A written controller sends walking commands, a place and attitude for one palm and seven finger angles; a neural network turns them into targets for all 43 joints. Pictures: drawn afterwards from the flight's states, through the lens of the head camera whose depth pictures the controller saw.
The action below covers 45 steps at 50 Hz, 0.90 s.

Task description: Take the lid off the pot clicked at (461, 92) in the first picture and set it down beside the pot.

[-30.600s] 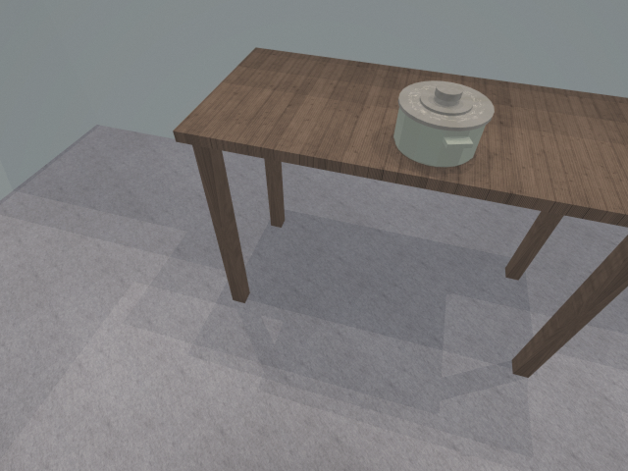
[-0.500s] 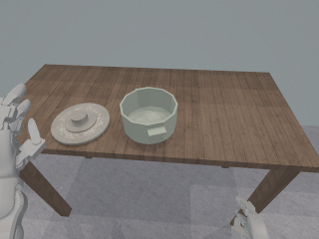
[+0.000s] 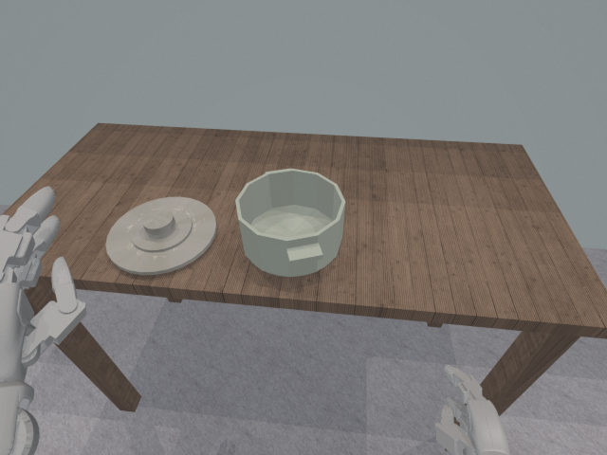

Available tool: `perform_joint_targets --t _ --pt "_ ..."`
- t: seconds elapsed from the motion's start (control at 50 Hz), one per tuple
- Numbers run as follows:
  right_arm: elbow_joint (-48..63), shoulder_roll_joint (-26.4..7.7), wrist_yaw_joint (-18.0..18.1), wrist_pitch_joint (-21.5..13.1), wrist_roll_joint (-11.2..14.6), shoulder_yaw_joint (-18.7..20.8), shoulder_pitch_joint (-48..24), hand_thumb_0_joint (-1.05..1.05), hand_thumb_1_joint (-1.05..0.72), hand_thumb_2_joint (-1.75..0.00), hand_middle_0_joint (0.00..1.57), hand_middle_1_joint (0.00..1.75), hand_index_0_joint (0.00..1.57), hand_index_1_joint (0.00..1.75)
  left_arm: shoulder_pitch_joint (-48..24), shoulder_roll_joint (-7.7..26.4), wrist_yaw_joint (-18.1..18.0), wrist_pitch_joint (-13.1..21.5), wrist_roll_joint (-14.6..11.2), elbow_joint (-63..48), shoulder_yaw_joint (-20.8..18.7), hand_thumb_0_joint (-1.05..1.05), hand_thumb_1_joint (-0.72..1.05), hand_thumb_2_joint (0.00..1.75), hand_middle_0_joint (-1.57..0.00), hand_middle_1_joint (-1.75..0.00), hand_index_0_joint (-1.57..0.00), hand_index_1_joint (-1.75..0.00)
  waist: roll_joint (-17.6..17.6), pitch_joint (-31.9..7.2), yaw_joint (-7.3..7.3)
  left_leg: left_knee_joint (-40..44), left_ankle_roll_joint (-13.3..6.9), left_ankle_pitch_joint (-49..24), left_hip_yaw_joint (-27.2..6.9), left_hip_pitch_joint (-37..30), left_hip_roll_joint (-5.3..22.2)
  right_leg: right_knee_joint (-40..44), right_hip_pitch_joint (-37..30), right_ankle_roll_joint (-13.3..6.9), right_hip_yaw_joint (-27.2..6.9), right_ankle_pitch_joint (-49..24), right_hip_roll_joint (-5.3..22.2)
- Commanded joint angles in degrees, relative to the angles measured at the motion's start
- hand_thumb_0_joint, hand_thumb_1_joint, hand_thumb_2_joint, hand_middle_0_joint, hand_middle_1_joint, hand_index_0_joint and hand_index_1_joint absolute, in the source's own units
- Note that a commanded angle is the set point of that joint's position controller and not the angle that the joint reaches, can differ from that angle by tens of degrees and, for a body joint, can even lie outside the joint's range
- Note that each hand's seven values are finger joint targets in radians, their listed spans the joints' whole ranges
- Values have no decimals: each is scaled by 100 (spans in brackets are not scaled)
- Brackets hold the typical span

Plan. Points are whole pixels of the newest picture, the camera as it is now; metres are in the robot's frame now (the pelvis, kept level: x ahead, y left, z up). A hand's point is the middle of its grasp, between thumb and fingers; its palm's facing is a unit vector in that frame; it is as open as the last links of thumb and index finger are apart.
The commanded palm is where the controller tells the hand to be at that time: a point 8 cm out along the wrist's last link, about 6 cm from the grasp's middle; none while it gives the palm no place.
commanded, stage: step back with the hand held close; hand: left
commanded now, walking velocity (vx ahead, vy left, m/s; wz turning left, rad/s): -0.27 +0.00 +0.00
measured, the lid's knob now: (158, 221) +0.47 +0.34 +0.02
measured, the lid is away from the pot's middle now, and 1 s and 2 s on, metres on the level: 0.24 0.24 0.24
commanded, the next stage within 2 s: stop stepping back and stand still in 1.38 s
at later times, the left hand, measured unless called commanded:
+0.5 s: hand (35, 351) +0.14 +0.25 +0.19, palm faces +0.31 -0.82 -0.49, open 7.4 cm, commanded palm +0.09 +0.30 +0.20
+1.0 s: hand out of the picture +0.06 +0.27 +0.19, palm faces +0.37 -0.82 -0.43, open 7.4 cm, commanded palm -0.01 +0.33 +0.20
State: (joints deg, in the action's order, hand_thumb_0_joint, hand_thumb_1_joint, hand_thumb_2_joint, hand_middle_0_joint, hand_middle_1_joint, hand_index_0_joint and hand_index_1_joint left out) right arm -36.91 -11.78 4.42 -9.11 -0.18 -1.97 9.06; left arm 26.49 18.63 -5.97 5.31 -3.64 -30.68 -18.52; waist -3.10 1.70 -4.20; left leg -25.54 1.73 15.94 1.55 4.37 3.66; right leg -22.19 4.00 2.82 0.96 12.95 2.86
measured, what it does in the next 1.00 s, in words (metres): walks backwards: right foot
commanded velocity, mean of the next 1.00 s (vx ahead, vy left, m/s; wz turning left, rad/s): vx -0.30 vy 0.00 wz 0.02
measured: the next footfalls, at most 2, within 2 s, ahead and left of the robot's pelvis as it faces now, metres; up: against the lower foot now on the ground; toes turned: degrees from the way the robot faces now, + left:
right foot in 0.84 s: -0.03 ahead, -0.12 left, +0.00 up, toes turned +2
right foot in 1.24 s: -0.18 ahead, -0.10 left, +0.00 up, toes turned +3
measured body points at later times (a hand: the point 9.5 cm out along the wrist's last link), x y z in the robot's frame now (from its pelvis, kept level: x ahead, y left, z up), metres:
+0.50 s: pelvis -0.05 +0.03 -0.01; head -0.03 +0.05 +0.43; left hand +0.12 +0.30 +0.21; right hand +0.13 -0.21 -0.07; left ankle -0.02 +0.14 -0.74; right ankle -0.01 -0.14 -0.74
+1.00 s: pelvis -0.13 +0.04 -0.02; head -0.11 +0.07 +0.43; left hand +0.03 +0.31 +0.21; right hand +0.05 -0.20 -0.08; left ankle -0.02 +0.14 -0.74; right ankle -0.07 -0.12 -0.74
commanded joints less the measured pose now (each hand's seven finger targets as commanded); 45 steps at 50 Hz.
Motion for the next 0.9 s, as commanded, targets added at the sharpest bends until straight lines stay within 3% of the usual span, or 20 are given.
perform_joint_targets --t 0.0,0.02,0.06,0.14,0.22,0.28,0.34,0.42,0.46,0.5,0.52,0.56,0.6,0.64,0.72,0.74,0.78,0.8,0.86,0.88 --pt "1186 -782 18 -116 50 218 -732 0 -90 -90 20 30 20 30 -1590 1939 -99 714 -15 -1991 -1521 0 90 90 -20 -30 -20 -30 143 91 232 206 -382 -654 238 420 -158 525 633 -297 -230 -1516 -3" --pt "1009 -639 14 -4 33 223 -654 0 -90 -90 20 30 20 30 -933 1548 -58 741 -7 -1129 -1278 0 90 90 -20 -30 -20 -30 814 112 280 22 -402 -520 128 560 -186 528 639 -283 -238 -1531 109" --pt "1117 -637 -40 178 50 277 -611 0 -90 -90 20 30 20 30 -317 1119 28 642 34 -848 -869 0 90 90 -20 -30 -20 -30 1120 40 326 -224 -396 -838 176 534 -181 448 676 -266 -305 -2077 231" --pt "1364 -732 -108 401 83 406 -588 0 -90 -90 20 30 20 30 273 1095 94 749 37 -1241 -872 0 90 90 -20 -30 -20 -30 266 -739 337 -198 -393 -1937 211 467 -2 -87 262 -188 -92 -2769 256" --pt "1597 -695 -135 545 109 462 -605 0 -90 -90 20 30 20 30 779 1356 64 872 18 -1966 -1161 0 90 90 -20 -30 -20 -30 187 -1286 318 -202 -401 -2769 101 418 129 -463 105 -132 64 -2898 161" --pt "1683 -732 -127 547 142 498 -611 0 -90 -90 20 30 20 30 952 1719 -45 940 -14 -2534 -1498 0 90 90 -20 -30 -20 -30 -170 -1500 307 -133 -420 -2976 -69 600 280 -784 48 -96 103 -2573 74" --pt "1675 -700 -130 466 147 506 -531 0 -90 -90 20 30 20 30 1188 1572 -96 962 -61 -2718 -1451 0 90 90 -20 -30 -20 -30 -748 -1366 291 27 -459 -2915 -193 883 442 -1050 235 -77 190 -1599 -58" --pt "1562 -762 -116 268 120 499 -410 0 -90 -90 20 30 20 30 934 1450 -175 1012 -89 -2523 -1421 0 90 90 -20 -30 -20 -30 -1091 -810 332 364 -541 -1250 -345 1882 698 -1394 307 -125 221 -152 -105" --pt "1517 -779 -88 198 151 488 -345 0 -90 -90 20 30 20 30 657 1396 -225 1016 -86 -2108 -1433 0 90 90 -20 -30 -20 -30 -799 -442 367 357 -520 237 -363 2651 605 -1273 100 -166 143 -407 -49" --pt "1441 -714 -70 190 169 476 -187 0 -90 -90 20 30 20 30 515 1304 -244 1007 -93 -1742 -1275 0 90 90 -20 -30 -20 -30 165 -376 468 -193 -363 646 -177 2268 170 -583 613 -265 -173 -847 218" --pt "1424 -725 -62 195 161 516 -165 0 -90 -90 20 30 20 30 357 1328 -236 997 -71 -1579 -1238 0 90 90 -20 -30 -20 -30 671 -314 513 -517 -296 883 -72 1959 -4 -181 1103 -316 -414 -491 401" --pt "1398 -712 -44 228 132 527 -153 0 -90 -90 20 30 20 30 272 1291 -240 978 -39 -1369 -1137 0 90 90 -20 -30 -20 -30 1132 -182 543 -930 -280 1165 -39 1581 -165 387 1853 -402 -615 739 602" --pt "1380 -688 -33 251 106 483 -197 0 -90 -90 20 30 20 30 204 1210 -259 1004 -10 -1406 -980 0 90 90 -20 -30 -20 -30 925 -132 564 -934 -304 1122 -93 1430 -155 525 2187 -448 -555 1386 624" --pt "1453 -758 -8 208 90 449 -320 0 -90 -90 20 30 20 30 81 1222 -289 1059 30 -1592 -942 0 90 90 -20 -30 -20 -30 510 -74 546 -383 -377 1310 -360 1741 -4 259 2029 -362 -294 1503 375" --pt "1622 -890 30 72 135 449 -423 0 -90 -90 20 30 20 30 121 1285 -337 1249 151 -2091 -1127 0 90 90 -20 -30 -20 -30 -1007 -331 441 1282 -734 2717 -1229 3662 730 -1711 -41 -141 172 625 -428" --pt "1625 -844 18 37 152 466 -382 0 -90 -90 20 30 20 30 234 1367 -331 1270 179 -2092 -1236 0 90 90 -20 -30 -20 -30 -1016 -436 409 1314 -778 2690 -1258 3791 832 -1961 -269 -121 173 421 -491" --pt "1640 -811 -6 -13 167 506 -326 0 -90 -90 20 30 20 30 509 1586 -319 1303 167 -2258 -1402 0 90 90 -20 -30 -20 -30 -732 -713 416 823 -716 1978 -1038 3346 637 -1645 -131 -148 47 72 -440" --pt "1642 -762 -20 -35 151 491 -307 0 -90 -90 20 30 20 30 595 1474 -297 1312 138 -2312 -1318 0 90 90 -20 -30 -20 -30 -495 -700 418 509 -673 1646 -889 3236 445 -1402 -55 -185 -73 -180 -367" --pt "1446 -733 -70 -48 29 512 -220 0 -90 -90 20 30 20 30 504 1537 -263 1413 74 -2032 -1293 0 90 90 -20 -30 -20 -30 -23 -190 528 -579 -440 1388 -515 2623 -104 43 1260 -520 -1066 197 316" --pt "1345 -694 -102 -13 59 529 -84 0 -90 -90 20 30 20 30 437 1530 -278 1454 74 -2166 -1198 0 90 90 -20 -30 -20 -30 443 -408 572 -917 -278 668 -378 1950 -230 219 1548 -639 -1118 -139 528"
